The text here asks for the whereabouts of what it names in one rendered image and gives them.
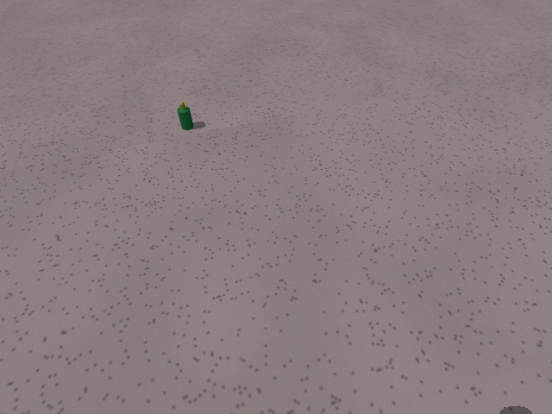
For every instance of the bottle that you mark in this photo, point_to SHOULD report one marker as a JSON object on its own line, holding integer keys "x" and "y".
{"x": 185, "y": 117}

